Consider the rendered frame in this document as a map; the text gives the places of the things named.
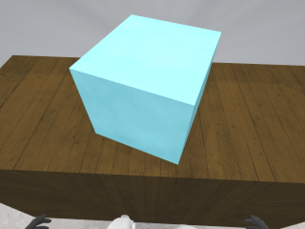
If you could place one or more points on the robot right hand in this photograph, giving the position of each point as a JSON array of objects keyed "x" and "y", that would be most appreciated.
[{"x": 256, "y": 221}]

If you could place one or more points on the left robot thigh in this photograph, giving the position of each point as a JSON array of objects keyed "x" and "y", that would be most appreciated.
[{"x": 122, "y": 223}]

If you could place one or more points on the carton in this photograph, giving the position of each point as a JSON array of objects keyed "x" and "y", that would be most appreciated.
[{"x": 142, "y": 84}]

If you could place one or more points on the pedestal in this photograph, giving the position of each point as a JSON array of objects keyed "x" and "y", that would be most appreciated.
[{"x": 244, "y": 155}]

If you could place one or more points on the robot left hand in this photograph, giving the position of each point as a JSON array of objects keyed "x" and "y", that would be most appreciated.
[{"x": 39, "y": 220}]

